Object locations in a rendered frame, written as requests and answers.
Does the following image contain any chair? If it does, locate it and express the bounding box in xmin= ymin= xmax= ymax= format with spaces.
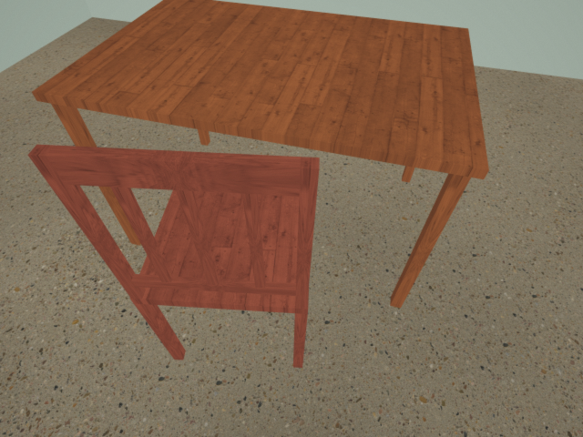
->
xmin=28 ymin=145 xmax=320 ymax=368

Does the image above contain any table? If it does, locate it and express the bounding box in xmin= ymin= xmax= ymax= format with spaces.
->
xmin=32 ymin=0 xmax=489 ymax=308

